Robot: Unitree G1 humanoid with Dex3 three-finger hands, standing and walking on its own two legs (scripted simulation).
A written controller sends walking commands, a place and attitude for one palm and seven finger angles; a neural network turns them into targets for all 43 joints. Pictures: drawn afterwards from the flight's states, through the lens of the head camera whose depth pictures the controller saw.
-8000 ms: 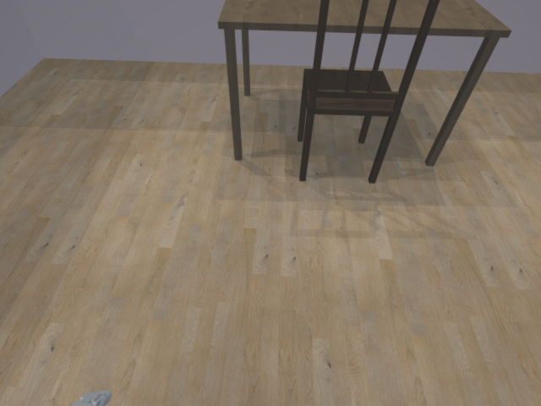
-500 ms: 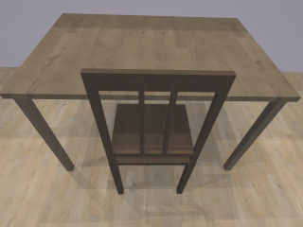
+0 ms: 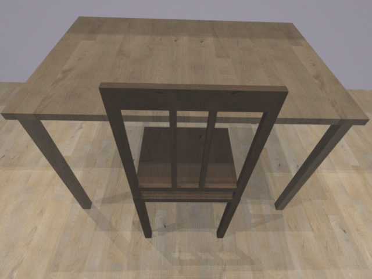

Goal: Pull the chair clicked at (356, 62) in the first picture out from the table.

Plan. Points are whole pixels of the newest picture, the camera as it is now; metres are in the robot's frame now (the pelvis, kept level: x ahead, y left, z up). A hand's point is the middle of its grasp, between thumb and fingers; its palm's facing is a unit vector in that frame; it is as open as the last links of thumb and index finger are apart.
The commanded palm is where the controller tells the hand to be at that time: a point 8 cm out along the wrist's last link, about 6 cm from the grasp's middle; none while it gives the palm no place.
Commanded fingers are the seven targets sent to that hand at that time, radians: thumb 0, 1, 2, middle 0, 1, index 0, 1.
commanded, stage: raise the hand toward the chair's back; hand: left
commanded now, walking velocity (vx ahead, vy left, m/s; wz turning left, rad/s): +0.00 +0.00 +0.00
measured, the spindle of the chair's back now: (173, 154) +0.46 +0.07 -0.06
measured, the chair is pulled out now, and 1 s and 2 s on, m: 0.00 0.00 0.00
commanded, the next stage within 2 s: none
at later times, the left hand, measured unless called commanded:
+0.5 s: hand out of the picture +0.13 +0.17 -0.05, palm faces +0.25 -0.96 -0.10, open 10.6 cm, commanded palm +0.12 +0.22 -0.06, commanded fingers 0.00 0.20 0.60 -0.13 -0.19 -0.13 -0.19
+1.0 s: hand (108, 253) +0.18 +0.18 -0.06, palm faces +0.04 -1.00 -0.04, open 14.9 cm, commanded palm +0.16 +0.25 -0.04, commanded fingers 0.00 -0.38 0.35 -0.07 -0.10 -0.07 -0.10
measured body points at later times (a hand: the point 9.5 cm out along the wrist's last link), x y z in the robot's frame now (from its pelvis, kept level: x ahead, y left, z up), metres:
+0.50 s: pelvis -0.04 -0.06 -0.10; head +0.02 -0.04 +0.34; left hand +0.11 +0.22 -0.04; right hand +0.21 -0.28 -0.15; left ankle +0.00 +0.09 -0.74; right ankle -0.02 -0.13 -0.74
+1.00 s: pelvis -0.03 -0.02 -0.09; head +0.06 +0.00 +0.35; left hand +0.18 +0.24 -0.06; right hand +0.15 -0.27 -0.18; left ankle +0.00 +0.09 -0.74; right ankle -0.02 -0.13 -0.74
